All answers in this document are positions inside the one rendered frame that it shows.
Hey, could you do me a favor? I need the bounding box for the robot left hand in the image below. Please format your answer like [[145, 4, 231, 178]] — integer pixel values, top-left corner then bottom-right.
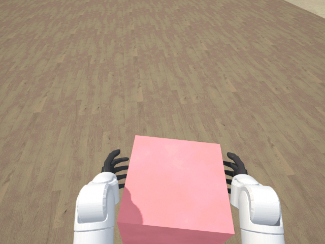
[[101, 149, 129, 189]]

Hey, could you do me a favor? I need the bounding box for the robot right hand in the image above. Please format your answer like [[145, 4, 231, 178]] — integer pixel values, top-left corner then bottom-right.
[[223, 152, 248, 194]]

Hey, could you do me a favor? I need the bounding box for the left robot forearm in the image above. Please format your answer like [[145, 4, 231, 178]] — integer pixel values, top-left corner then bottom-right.
[[73, 172, 119, 244]]

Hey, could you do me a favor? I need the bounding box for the right robot forearm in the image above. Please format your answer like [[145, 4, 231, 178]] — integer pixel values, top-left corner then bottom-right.
[[230, 174, 285, 244]]

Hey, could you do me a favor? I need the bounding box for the carton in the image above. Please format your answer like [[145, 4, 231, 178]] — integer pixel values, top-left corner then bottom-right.
[[117, 135, 235, 244]]

